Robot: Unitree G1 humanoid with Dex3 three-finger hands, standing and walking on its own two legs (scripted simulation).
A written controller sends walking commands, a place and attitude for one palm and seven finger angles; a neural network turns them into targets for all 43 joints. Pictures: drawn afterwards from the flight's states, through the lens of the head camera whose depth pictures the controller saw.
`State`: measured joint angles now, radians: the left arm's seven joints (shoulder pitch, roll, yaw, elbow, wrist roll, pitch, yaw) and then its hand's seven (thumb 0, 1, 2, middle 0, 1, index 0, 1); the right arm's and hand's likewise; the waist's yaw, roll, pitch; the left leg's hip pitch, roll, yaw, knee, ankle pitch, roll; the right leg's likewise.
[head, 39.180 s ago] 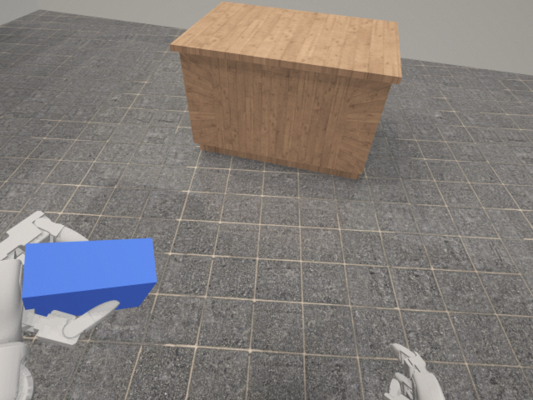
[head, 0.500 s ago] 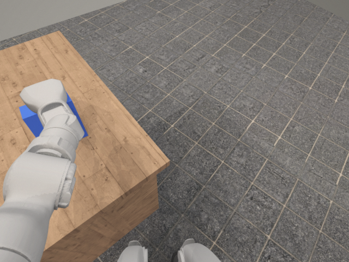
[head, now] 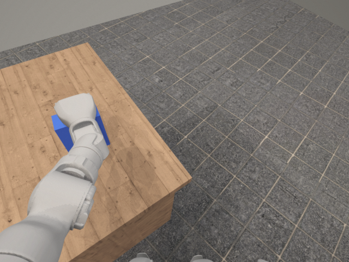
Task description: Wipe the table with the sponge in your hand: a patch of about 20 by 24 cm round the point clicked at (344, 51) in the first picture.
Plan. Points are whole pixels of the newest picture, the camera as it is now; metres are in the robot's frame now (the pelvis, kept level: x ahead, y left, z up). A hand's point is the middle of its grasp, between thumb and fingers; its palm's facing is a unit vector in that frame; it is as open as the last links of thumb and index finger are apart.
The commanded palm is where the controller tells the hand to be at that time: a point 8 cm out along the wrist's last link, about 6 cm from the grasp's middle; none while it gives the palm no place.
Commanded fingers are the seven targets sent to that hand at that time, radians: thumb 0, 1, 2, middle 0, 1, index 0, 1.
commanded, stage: wipe back along the third lane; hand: left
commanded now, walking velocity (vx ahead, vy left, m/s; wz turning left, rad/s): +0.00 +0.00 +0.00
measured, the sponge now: (85, 135) +0.44 +0.23 -0.03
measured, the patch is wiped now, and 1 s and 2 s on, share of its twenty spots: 0.70 0.80 0.85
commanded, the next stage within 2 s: none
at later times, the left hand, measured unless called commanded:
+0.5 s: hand (85, 129) +0.43 +0.22 +0.02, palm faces -0.05 -0.01 -1.00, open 9.8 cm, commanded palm +0.38 +0.18 +0.05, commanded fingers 0.00 0.10 1.30 -1.20 -1.60 -1.20 -1.60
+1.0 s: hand (98, 150) +0.37 +0.18 +0.02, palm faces -0.06 -0.02 -1.00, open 9.8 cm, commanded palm +0.33 +0.14 +0.05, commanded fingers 0.00 0.10 1.30 -1.20 -1.60 -1.20 -1.60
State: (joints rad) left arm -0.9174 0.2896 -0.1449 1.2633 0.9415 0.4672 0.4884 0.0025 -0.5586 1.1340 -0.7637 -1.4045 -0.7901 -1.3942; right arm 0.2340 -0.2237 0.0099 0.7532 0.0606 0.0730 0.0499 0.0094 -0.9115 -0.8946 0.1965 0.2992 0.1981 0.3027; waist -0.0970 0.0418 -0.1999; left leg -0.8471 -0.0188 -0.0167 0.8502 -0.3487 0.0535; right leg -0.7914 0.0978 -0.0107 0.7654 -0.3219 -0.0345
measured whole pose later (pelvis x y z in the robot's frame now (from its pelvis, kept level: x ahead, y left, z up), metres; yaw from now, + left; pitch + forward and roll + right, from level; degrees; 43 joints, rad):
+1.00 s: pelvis +0.03 +0.00 +0.03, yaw +2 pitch +9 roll -1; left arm -0.51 0.05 -0.42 0.90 0.92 0.62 0.48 -0.01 -0.44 1.04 -0.69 -1.43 -0.71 -1.43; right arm 0.06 -0.20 -0.02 0.74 0.07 0.26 0.10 0.01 -0.91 -0.90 0.19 0.30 0.20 0.30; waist 0.04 0.03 -0.18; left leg -0.48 -0.05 -0.03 0.66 -0.33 0.05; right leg -0.43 0.06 -0.02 0.60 -0.33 -0.05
